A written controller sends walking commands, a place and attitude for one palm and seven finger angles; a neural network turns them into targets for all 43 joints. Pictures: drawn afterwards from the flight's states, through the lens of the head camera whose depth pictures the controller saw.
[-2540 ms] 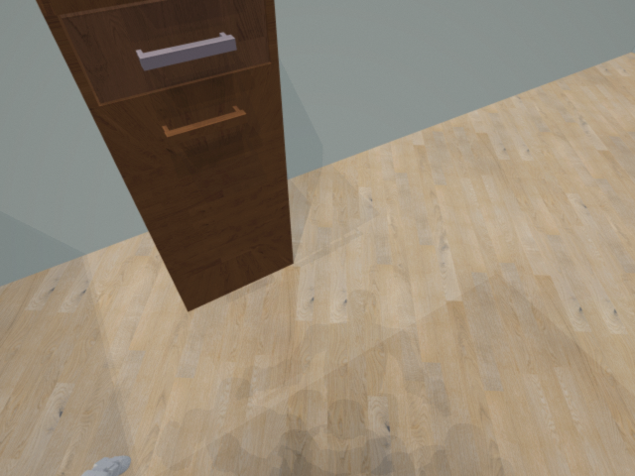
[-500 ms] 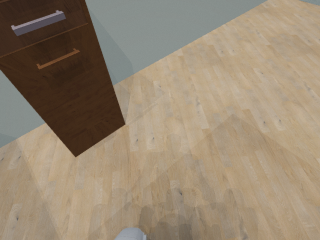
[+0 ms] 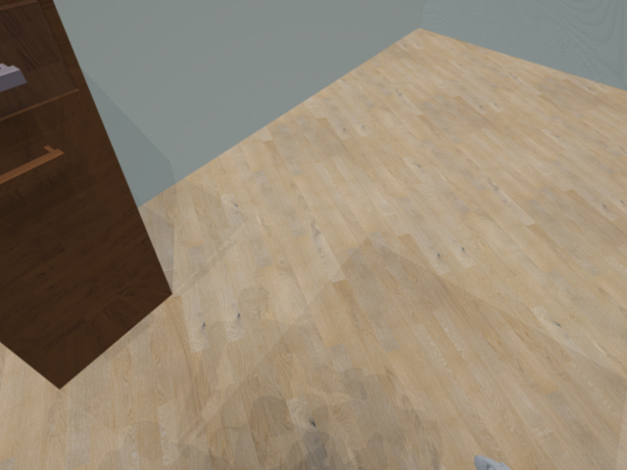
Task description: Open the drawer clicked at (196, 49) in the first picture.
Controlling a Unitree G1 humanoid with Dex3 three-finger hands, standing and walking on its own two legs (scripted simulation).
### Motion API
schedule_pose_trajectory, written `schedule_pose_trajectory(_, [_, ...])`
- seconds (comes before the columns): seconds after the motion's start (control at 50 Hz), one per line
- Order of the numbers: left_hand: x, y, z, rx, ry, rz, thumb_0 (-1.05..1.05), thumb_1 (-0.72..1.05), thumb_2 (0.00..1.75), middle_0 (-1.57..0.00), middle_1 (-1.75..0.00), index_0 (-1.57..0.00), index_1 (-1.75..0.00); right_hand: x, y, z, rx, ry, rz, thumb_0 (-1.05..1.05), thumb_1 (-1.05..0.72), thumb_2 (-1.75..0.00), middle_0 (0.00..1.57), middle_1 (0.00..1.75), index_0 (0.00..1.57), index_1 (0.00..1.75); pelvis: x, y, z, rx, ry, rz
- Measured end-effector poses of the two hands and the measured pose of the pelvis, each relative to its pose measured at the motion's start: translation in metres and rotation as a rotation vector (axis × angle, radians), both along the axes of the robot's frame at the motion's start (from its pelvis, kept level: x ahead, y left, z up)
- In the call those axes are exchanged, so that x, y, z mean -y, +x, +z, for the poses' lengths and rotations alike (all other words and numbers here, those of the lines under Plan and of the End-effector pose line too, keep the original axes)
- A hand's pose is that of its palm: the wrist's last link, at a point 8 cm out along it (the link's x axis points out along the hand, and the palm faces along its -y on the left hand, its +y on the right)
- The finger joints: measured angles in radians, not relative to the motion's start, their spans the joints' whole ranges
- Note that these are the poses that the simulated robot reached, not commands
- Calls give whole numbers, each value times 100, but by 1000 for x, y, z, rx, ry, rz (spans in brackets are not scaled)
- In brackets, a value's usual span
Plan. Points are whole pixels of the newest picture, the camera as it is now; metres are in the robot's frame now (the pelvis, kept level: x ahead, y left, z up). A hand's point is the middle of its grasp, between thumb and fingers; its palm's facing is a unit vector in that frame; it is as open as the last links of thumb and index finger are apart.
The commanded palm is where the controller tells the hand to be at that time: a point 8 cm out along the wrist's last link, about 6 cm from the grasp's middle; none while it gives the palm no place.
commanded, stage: walk to a spot facing it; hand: left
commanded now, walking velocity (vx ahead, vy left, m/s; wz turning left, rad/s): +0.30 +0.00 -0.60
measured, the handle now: out of the picture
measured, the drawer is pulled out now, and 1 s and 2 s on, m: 0.00 0.00 0.00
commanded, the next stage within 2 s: turn to face it in 1.00 s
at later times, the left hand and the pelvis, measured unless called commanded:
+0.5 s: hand (263, 355) +0.33 +0.12 -0.18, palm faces -0.39 -0.92 -0.11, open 7.4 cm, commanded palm none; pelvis +0.17 +0.00 -0.01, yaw -21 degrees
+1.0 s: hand (294, 273) +0.50 +0.09 -0.16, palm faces -0.49 -0.83 -0.28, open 7.4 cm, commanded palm none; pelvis +0.38 -0.08 +0.00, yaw -38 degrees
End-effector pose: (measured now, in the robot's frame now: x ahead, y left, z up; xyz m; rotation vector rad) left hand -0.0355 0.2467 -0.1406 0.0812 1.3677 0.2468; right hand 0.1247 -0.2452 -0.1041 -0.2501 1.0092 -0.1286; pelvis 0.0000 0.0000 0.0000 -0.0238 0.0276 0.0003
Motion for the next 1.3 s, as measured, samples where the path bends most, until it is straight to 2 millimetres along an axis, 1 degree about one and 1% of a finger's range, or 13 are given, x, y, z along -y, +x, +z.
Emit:
schedule_pose_trajectory(0.14, [-42,108,1,64,-9,-159,1,91,90,-20,-30,-20,-30,-29,-42,6,-77,-6,-164,0,-90,-90,20,30,20,30,-26,40,9,30,-9,-113])
schedule_pose_trajectory(0.26, [-42,208,6,137,-10,-272,1,91,90,-19,-30,-19,-30,-53,-102,-5,-274,17,-338,0,-90,-90,20,30,20,30,-35,80,10,35,-14,-201])
schedule_pose_trajectory(0.4, [8,306,-4,125,-62,-422,1,91,90,-19,-30,-19,-30,-90,-149,-14,-504,98,-516,0,-91,-90,19,30,20,30,-26,131,0,21,-4,-294])
schedule_pose_trajectory(0.52, [85,399,-19,156,-119,-576,1,91,90,-19,-30,-19,-30,-108,-148,-20,-649,189,-646,0,-90,-90,20,30,20,30,2,181,-15,11,-4,-378])
schedule_pose_trajectory(0.58, [118,438,-26,211,-122,-617,1,91,90,-20,-30,-20,-30,-97,-129,-31,-670,229,-695,0,-90,-90,20,30,20,30,25,211,-26,20,16,-423])
schedule_pose_trajectory(0.62, [128,454,-24,222,-111,-624,1,91,90,-20,-30,-20,-30,-77,-100,-39,-626,228,-715,0,-90,-90,20,30,20,30,35,225,-26,33,12,-450])
schedule_pose_trajectory(0.76, [123,487,5,141,1,-670,0,92,90,-20,-30,-20,-30,24,64,-38,-203,152,-688,0,-91,-90,20,30,20,30,60,278,-4,45,28,-539])
schedule_pose_trajectory(0.84, [117,510,21,104,45,-691,1,92,90,-20,-30,-20,-30,65,148,-28,-22,130,-659,0,-91,-90,19,30,20,30,67,311,3,30,41,-585])
schedule_pose_trajectory(0.96, [113,545,24,66,74,-675,1,91,90,-20,-30,-20,-30,99,238,-19,62,107,-613,0,-91,-90,19,30,20,30,75,363,3,12,47,-645])
schedule_pose_trajectory(1.06, [110,575,7,-22,72,-670,1,91,90,-20,-30,-20,-30,114,298,-17,80,67,-613,0,-91,-90,19,30,20,30,81,415,-7,3,29,-703])
schedule_pose_trajectory(1.1, [110,593,-6,-62,65,-678,1,91,90,-20,-30,-20,-30,117,312,-15,91,38,-633,0,-91,-90,20,30,20,30,83,435,-13,8,18,-730])
schedule_pose_trajectory(1.16, [121,628,-13,-70,52,-732,1,91,90,-20,-30,-20,-30,111,310,-7,79,14,-676,0,-91,-90,20,30,20,30,85,453,-10,36,8,-777])
schedule_pose_trajectory(1.3, [178,711,-3,83,-34,-829,1,91,90,-20,-30,-20,-30,68,252,-5,-128,41,-805,0,-90,-90,20,30,20,30,88,480,6,43,-26,-758])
